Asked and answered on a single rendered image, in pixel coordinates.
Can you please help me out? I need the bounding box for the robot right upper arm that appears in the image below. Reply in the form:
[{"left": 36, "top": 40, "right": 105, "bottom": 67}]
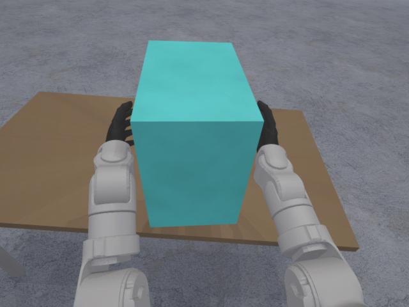
[{"left": 284, "top": 256, "right": 367, "bottom": 307}]

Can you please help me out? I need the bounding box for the robot left forearm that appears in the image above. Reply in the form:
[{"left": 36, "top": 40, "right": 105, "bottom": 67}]
[{"left": 73, "top": 140, "right": 140, "bottom": 307}]

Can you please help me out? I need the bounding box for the carton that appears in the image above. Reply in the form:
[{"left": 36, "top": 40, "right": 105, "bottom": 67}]
[{"left": 130, "top": 40, "right": 264, "bottom": 228}]

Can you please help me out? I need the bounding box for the table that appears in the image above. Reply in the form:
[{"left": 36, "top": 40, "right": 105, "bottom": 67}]
[{"left": 0, "top": 91, "right": 360, "bottom": 294}]

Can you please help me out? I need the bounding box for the robot left hand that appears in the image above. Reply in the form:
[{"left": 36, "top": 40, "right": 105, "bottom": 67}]
[{"left": 105, "top": 101, "right": 134, "bottom": 146}]

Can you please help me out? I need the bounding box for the robot left upper arm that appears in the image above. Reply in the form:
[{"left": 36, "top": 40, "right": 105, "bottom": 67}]
[{"left": 75, "top": 268, "right": 151, "bottom": 307}]

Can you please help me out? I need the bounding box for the robot right forearm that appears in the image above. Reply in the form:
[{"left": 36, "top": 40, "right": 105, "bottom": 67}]
[{"left": 254, "top": 144, "right": 364, "bottom": 300}]

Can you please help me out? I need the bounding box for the robot right hand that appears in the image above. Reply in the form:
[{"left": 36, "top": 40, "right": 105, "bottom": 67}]
[{"left": 257, "top": 100, "right": 279, "bottom": 153}]

